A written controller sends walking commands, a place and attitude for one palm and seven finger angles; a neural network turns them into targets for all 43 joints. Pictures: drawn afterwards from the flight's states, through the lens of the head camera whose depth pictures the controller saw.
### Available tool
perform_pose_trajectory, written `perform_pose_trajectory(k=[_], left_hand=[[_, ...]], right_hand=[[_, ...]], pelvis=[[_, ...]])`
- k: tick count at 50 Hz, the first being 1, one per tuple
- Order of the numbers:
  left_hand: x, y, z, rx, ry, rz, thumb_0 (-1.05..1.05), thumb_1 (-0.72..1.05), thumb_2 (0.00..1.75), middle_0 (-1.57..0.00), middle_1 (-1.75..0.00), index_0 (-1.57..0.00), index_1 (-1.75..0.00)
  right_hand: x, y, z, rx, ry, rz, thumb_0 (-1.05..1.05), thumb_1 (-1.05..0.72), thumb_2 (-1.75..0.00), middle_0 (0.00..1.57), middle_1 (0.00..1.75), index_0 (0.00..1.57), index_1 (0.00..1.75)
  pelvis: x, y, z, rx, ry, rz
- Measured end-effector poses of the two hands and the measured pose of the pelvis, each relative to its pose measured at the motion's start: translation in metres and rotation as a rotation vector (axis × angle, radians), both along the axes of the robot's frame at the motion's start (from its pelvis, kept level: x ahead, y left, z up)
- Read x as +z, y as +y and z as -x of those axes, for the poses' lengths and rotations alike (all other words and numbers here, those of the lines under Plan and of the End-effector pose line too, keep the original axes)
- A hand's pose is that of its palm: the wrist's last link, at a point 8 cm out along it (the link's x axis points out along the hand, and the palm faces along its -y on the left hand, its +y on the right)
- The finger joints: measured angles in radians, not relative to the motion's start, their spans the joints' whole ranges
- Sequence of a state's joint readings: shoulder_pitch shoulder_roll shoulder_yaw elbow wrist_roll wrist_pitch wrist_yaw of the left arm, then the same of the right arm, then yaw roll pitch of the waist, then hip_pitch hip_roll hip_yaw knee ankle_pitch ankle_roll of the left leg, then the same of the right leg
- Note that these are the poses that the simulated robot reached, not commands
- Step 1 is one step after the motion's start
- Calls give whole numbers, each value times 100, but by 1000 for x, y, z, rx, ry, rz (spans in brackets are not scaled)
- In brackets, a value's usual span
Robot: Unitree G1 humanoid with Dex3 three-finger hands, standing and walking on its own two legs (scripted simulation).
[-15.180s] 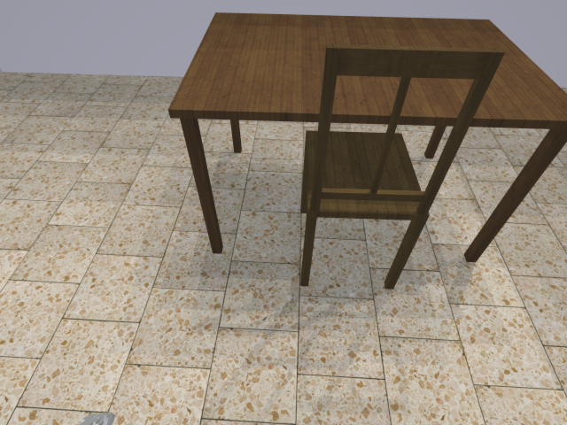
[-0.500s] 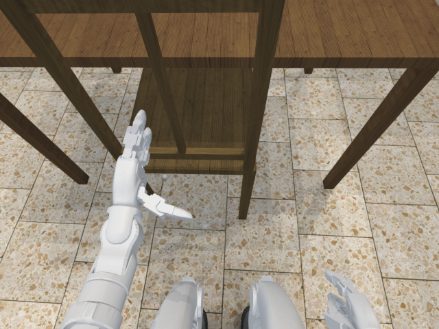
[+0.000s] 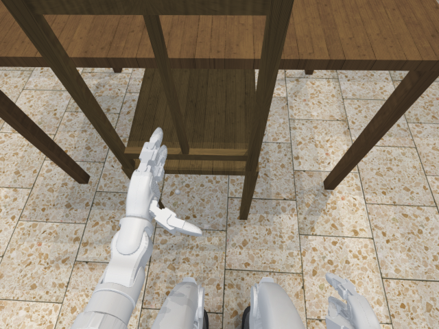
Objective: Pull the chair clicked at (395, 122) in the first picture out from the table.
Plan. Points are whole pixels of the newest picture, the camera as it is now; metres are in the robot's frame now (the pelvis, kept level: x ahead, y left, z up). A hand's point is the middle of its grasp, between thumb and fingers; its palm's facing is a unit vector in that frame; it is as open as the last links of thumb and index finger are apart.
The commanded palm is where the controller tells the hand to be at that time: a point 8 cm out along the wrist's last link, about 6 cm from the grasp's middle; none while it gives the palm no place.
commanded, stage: aim the fingers beside a spindle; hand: left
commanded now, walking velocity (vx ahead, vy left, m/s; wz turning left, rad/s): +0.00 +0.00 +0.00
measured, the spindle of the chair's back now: (173, 102) +0.51 +0.10 +0.06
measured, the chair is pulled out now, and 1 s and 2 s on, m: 0.00 0.00 0.00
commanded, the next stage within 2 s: push the fingers through the gap in 1.74 s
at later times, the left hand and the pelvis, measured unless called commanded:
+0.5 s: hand (174, 187) +0.35 +0.09 +0.03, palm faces -0.09 -1.00 -0.04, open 16.9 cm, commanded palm +0.34 +0.14 +0.02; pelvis +0.00 +0.00 +0.00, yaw +0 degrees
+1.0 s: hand (186, 193) +0.35 +0.07 +0.01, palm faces -0.11 -0.99 -0.03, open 16.9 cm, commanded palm +0.34 +0.14 +0.02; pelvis +0.00 +0.00 +0.00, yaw +0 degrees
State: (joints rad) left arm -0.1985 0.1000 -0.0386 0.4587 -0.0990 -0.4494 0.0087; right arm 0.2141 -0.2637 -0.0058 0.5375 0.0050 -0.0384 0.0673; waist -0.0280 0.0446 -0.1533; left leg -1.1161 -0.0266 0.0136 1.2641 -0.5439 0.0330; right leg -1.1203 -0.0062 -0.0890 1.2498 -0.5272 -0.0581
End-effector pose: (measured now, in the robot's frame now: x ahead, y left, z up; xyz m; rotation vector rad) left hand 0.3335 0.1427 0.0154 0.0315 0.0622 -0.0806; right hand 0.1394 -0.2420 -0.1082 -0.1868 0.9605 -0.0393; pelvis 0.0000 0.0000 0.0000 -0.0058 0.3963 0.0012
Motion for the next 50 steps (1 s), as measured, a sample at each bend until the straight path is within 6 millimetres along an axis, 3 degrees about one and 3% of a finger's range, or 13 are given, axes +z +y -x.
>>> perform_pose_trajectory(k=[7,12,16,23,32,40,47,50], left_hand=[[18,-8,-5,-9,-126,-9,-2,-50,30,-6,-9,-6,-8],[4,0,-16,11,-52,-32,-1,-50,30,-6,-9,-7,-8],[0,9,-8,31,-14,-11,-2,-50,30,-6,-9,-7,-8],[20,8,2,10,-103,-2,-2,-50,30,-6,-8,-6,-8],[-5,-5,-11,-19,-23,-5,-1,-50,30,-6,-9,-7,-8],[23,11,-9,36,-115,-15,-2,-50,30,-6,-8,-6,-8],[-4,-15,-1,-45,10,8,-1,-50,30,-5,-8,-6,-8],[-3,-16,0,-29,-18,6,-1,-50,30,-6,-9,-6,-8]], right_hand=[[-1,0,-5,19,-18,14,1,-91,-90,20,30,20,30],[-3,1,-5,12,-8,6,1,-91,-90,19,30,20,30],[-1,2,-3,1,-9,3,1,-91,-90,20,30,20,30],[1,4,-3,19,-5,6,1,-91,-90,20,30,20,30],[-1,1,-4,6,-15,24,1,-91,-90,20,30,20,30],[-4,5,1,10,9,-4,1,-91,-90,19,30,20,30],[0,6,-2,11,4,-1,1,-91,-90,20,30,20,30],[1,3,-4,5,-18,12,1,-91,-90,20,30,20,30]], pelvis=[[-3,1,2,5,-4,3],[-5,0,4,2,3,-2],[-3,0,2,-4,5,-1],[0,2,0,7,-9,6],[-6,3,3,2,8,6],[-2,4,0,-1,0,4],[-1,3,1,5,-2,4],[-3,2,1,1,2,4]])
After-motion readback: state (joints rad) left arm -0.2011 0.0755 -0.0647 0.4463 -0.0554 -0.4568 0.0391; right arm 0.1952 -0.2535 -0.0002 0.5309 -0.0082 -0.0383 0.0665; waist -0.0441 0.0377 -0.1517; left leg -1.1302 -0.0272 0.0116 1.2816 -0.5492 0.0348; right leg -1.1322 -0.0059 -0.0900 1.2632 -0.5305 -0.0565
